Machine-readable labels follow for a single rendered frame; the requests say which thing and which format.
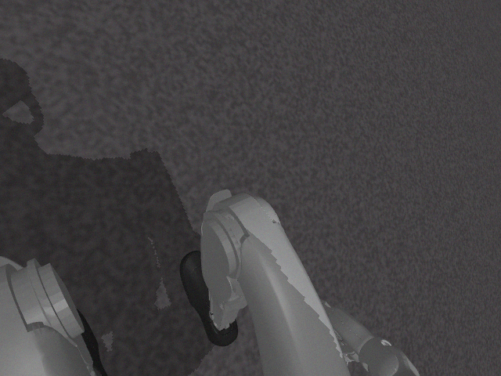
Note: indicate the right robot hand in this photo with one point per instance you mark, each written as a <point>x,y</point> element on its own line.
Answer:
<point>349,330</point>

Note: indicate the right robot foot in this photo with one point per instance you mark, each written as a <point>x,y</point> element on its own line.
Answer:
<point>197,293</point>

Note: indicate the left robot foot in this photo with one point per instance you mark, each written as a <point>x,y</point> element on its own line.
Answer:
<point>92,346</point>

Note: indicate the right robot arm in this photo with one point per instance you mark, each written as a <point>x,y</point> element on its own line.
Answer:
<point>379,358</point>

